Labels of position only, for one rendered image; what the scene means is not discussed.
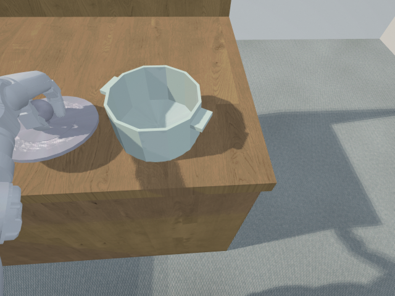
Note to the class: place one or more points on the pot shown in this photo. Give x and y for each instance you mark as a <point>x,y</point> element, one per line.
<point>155,111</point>

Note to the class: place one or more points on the left robot forearm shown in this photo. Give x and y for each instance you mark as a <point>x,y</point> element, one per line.
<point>13,97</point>

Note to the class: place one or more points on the robot left hand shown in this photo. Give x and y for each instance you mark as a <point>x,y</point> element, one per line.
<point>37,83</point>

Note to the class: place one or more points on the left robot upper arm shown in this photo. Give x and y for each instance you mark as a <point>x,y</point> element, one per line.
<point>10,218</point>

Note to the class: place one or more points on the knob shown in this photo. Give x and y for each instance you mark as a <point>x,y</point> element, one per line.
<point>44,108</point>

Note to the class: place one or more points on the lid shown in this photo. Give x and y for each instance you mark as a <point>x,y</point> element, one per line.
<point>65,133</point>

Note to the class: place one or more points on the table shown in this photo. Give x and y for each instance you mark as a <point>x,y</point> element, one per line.
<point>99,202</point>

